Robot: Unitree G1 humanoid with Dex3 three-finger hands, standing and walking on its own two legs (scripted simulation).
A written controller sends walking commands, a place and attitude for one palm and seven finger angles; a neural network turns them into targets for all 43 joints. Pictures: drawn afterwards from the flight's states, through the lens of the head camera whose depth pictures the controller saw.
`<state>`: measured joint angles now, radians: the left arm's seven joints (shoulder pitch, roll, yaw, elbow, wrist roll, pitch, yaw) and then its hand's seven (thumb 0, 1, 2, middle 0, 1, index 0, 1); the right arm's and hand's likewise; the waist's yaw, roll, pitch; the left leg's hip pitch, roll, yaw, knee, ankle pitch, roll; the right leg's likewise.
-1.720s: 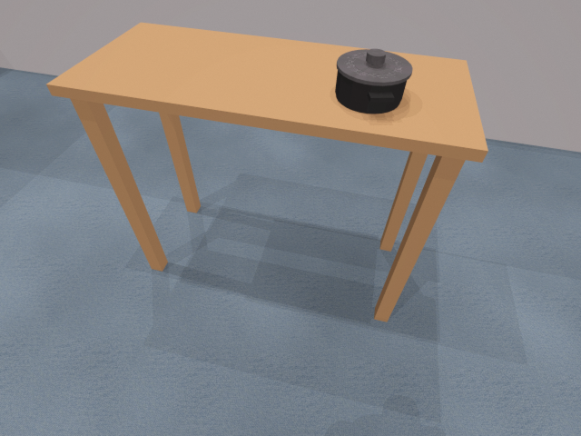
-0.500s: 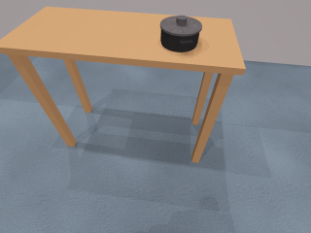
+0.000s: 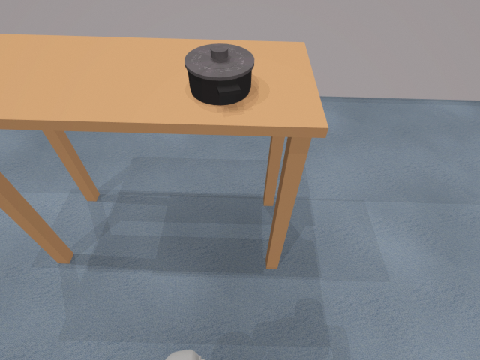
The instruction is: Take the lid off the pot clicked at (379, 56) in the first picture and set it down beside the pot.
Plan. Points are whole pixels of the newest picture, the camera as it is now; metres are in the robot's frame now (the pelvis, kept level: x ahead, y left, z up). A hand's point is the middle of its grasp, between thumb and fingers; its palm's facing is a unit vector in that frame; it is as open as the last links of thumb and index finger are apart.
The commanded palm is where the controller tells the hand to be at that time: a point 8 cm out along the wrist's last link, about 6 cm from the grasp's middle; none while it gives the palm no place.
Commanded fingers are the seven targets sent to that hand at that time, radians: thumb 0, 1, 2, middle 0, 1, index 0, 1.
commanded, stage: take the last steps up to it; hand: left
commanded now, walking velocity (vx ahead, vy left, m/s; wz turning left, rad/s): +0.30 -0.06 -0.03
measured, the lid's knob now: (219, 52) +0.75 +0.09 +0.15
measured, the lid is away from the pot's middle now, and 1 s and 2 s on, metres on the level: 0.00 0.00 0.00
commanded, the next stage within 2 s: come to a stop and stand still in 0.42 s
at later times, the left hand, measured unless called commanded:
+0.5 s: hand (165, 306) +0.25 +0.17 -0.17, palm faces +0.00 -0.98 -0.21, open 7.3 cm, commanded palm none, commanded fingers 0.00 0.90 0.90 -0.20 -0.30 -0.20 -0.30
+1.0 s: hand (160, 289) +0.30 +0.20 -0.20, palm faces +0.08 -0.97 -0.22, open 7.3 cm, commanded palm none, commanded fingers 0.00 0.90 0.90 -0.20 -0.30 -0.20 -0.30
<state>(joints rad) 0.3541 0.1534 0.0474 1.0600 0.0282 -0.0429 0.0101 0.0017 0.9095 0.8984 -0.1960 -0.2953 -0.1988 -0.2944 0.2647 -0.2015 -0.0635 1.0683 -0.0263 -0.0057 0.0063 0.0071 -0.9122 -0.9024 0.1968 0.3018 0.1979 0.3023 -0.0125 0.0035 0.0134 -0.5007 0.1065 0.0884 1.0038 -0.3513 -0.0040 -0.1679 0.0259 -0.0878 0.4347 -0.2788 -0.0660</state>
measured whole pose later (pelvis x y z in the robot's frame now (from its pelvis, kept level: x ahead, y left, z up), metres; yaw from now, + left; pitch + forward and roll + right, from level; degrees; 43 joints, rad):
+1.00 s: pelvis +0.25 -0.01 -0.01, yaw +0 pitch -1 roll -1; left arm 0.20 0.24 0.08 0.97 0.02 0.06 0.05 0.00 0.91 0.90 -0.20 -0.30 -0.20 -0.29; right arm 0.12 -0.15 -0.04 0.94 -0.02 0.02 -0.02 0.00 -0.91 -0.90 0.20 0.30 0.20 0.30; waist 0.02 -0.07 0.09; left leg -0.34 0.01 0.07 0.62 -0.26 0.05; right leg -0.42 -0.03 0.01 0.99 -0.51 0.02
